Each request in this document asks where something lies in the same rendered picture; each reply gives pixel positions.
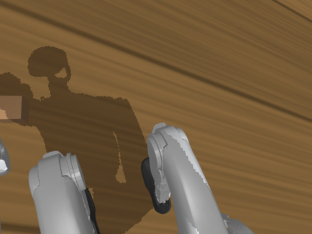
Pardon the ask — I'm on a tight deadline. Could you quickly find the right robot foot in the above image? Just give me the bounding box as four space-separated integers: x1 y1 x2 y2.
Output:
141 157 171 214

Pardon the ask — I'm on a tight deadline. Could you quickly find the left robot foot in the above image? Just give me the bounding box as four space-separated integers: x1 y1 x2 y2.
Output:
84 188 100 234

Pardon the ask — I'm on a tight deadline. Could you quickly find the left robot arm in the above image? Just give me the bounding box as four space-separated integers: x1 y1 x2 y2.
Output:
0 138 11 234

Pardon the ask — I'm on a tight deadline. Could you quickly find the cube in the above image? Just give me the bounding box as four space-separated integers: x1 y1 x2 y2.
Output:
0 96 29 123

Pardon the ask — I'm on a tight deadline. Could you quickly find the right robot hand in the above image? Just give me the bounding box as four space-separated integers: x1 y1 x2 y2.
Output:
221 213 255 234

